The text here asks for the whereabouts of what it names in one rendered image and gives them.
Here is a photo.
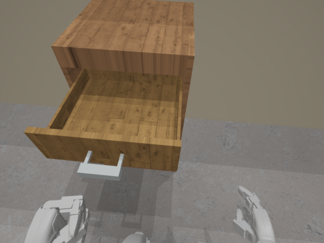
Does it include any drawer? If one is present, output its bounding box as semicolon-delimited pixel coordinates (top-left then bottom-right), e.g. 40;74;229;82
24;69;183;171

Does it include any handle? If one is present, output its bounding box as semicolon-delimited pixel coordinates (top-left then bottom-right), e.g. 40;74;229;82
77;151;124;181

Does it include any cabinet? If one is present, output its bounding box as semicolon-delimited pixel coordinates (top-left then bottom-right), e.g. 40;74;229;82
51;0;195;172

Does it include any right robot hand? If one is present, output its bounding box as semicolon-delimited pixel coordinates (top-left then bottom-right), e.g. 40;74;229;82
233;186;275;243

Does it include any left robot hand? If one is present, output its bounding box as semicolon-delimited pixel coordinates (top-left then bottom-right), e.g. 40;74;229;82
24;195;90;243

